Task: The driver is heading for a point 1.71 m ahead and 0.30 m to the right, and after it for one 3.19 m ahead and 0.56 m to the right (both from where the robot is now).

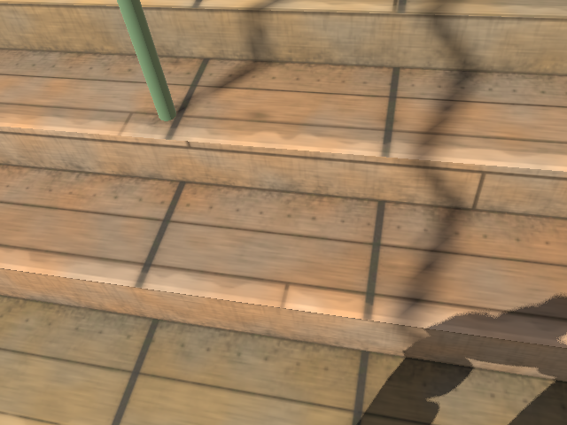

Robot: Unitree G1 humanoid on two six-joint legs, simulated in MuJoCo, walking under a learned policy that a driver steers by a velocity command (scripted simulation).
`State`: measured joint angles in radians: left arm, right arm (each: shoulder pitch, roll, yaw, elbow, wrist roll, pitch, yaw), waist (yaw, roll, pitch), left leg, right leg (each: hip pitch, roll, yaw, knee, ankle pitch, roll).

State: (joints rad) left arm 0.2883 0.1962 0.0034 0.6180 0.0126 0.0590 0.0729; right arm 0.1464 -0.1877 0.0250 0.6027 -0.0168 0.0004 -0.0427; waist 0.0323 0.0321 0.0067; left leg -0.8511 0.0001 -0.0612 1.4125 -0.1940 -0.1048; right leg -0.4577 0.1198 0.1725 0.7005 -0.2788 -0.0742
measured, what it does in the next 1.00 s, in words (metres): climbs, turning right: left foot, then right foot 0.14 m higher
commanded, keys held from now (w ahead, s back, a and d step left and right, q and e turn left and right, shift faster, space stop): e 0.34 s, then w+e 0.22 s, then w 0.18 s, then w+q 0.26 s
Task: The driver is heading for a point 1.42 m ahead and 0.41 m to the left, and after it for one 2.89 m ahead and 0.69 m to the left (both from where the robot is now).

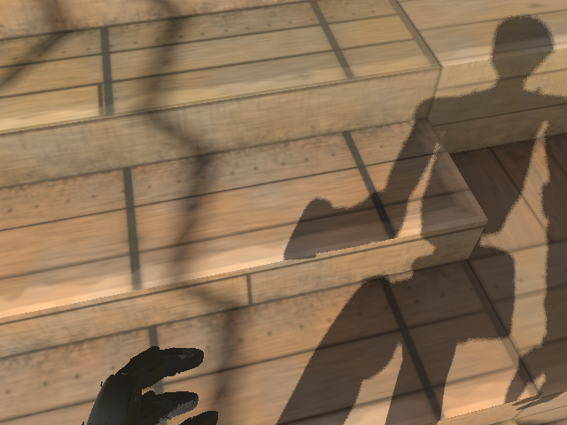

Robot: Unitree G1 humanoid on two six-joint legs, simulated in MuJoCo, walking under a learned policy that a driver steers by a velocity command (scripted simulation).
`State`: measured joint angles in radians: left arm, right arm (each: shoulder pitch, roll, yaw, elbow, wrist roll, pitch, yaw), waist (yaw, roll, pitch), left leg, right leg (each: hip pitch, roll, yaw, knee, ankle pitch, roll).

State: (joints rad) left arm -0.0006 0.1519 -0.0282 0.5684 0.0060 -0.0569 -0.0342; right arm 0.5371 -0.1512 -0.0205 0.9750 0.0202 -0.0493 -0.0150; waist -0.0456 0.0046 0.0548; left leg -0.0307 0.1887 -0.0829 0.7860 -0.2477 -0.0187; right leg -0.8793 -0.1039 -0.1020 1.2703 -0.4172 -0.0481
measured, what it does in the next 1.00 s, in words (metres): climbs, turning left: left foot 0.14 m higher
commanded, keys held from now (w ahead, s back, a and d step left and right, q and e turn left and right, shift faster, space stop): w+q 0.66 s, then q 0.18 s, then no key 0.16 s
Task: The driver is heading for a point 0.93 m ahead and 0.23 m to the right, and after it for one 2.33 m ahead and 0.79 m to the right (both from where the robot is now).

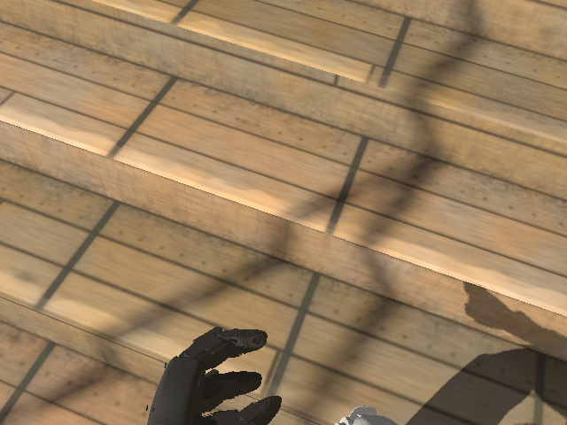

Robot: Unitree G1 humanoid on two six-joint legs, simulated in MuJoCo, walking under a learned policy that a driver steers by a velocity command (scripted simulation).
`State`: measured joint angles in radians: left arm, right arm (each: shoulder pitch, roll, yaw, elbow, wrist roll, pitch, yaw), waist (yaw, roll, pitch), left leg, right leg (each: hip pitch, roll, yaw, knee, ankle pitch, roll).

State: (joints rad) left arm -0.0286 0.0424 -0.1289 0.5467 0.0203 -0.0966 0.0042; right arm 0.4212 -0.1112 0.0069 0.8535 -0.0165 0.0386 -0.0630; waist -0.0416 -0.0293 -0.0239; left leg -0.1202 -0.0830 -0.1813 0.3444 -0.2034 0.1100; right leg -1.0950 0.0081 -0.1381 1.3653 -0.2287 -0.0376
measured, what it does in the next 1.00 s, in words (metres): climbs, turning right: right foot 0.14 m higher, then left foot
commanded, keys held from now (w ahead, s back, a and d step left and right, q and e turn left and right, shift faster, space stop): e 0.18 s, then w+e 0.78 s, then w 0.04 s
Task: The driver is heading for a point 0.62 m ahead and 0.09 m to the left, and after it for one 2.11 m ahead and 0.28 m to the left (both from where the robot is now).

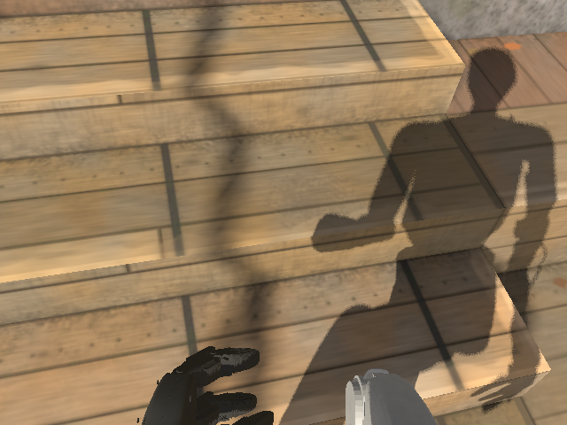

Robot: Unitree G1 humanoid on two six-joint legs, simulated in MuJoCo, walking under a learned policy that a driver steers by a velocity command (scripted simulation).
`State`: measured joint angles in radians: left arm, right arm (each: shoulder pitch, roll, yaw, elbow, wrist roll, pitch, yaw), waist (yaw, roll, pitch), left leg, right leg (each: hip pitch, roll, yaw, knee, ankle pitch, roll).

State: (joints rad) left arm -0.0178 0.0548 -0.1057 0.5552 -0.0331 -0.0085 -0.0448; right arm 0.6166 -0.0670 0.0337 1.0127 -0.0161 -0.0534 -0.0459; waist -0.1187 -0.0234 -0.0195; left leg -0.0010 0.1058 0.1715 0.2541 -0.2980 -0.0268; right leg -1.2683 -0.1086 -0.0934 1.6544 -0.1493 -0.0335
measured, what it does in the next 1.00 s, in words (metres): climbs, turning left: right foot 0.14 m higher, then left foot 0.14 m higher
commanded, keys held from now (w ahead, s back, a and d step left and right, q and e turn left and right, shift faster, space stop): w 0.10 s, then no key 0.02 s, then q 0.56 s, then w+q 0.28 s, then w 0.02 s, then w+e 0.02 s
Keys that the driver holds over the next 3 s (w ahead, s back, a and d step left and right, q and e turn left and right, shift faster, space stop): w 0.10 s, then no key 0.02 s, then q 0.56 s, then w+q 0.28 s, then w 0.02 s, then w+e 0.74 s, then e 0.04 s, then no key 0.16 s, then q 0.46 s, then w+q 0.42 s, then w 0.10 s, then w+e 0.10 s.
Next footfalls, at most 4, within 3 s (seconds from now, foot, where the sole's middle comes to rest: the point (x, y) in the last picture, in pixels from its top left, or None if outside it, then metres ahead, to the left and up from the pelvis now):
0.08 right None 0.22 -0.12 -0.64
0.62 left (186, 400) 0.44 0.12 -0.50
1.40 right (258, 189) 0.82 -0.04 -0.36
1.92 left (193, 42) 1.13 0.09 -0.22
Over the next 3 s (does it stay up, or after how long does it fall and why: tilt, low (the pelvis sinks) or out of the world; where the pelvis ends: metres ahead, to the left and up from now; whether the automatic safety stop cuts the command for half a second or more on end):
stays up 1.24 0.13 0.55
